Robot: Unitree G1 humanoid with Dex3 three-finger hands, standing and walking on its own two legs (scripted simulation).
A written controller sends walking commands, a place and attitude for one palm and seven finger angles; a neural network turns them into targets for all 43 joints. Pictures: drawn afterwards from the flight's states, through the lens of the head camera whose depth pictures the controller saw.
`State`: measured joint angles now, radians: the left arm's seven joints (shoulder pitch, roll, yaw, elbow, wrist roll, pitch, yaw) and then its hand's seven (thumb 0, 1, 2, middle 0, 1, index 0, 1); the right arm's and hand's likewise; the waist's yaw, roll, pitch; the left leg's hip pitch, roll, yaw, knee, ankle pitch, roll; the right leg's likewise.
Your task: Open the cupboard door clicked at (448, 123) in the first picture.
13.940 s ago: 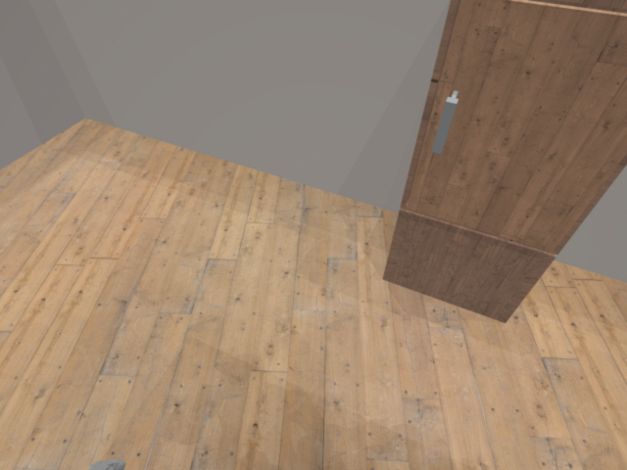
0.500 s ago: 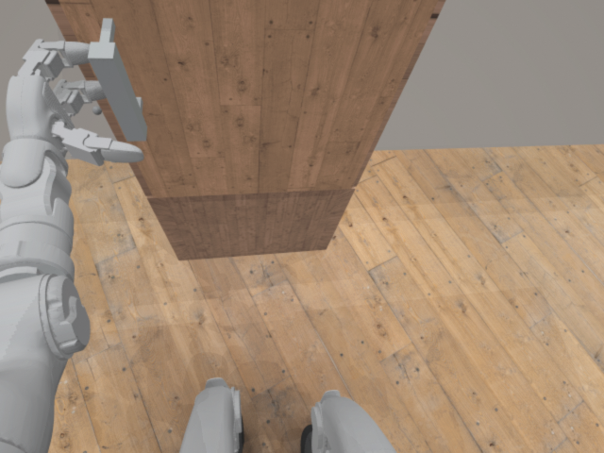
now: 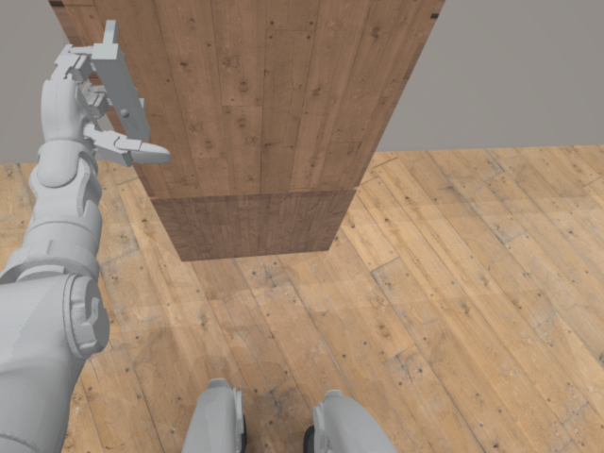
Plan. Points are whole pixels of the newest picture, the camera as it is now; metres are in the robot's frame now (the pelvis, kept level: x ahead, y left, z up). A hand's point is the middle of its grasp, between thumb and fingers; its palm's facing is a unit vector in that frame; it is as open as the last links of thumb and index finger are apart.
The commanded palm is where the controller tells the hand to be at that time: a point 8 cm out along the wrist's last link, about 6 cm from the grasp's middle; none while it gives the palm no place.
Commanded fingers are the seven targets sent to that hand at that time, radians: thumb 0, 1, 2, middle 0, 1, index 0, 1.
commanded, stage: slide the fingers in behind the handle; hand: left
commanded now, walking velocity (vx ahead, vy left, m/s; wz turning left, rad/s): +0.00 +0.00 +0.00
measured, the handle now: (126, 85) +0.57 +0.19 +0.08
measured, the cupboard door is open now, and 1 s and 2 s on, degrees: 0 0 31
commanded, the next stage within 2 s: close the thumb around the handle in 0.20 s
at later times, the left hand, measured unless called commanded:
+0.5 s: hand (135, 111) +0.53 +0.18 +0.08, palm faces +0.07 -1.00 +0.00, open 12.8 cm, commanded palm +0.51 +0.22 +0.08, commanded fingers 0.00 0.12 0.56 -0.34 -1.27 -0.34 -1.27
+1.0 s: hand (145, 111) +0.53 +0.17 +0.08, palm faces +0.04 -1.00 +0.00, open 5.7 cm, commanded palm +0.50 +0.22 +0.08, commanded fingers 0.00 0.90 0.90 -0.40 -1.35 -0.40 -1.35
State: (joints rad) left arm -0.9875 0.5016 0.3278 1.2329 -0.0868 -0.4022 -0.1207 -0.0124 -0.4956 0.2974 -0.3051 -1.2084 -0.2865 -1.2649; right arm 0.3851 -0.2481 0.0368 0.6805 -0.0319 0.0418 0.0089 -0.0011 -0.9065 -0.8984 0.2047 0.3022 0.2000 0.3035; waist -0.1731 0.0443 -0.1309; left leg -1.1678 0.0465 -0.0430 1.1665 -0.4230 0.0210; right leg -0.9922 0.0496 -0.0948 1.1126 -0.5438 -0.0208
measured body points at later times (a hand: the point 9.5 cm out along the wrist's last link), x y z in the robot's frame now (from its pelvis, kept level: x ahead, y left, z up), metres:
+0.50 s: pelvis +0.00 +0.00 +0.00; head +0.14 +0.02 +0.43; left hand +0.52 +0.23 +0.08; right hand +0.00 -0.27 -0.11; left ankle +0.06 +0.10 -0.64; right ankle -0.01 -0.12 -0.64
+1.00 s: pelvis +0.01 +0.00 +0.00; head +0.14 +0.01 +0.44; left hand +0.52 +0.22 +0.08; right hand +0.01 -0.27 -0.11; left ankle +0.06 +0.10 -0.64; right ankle -0.01 -0.12 -0.64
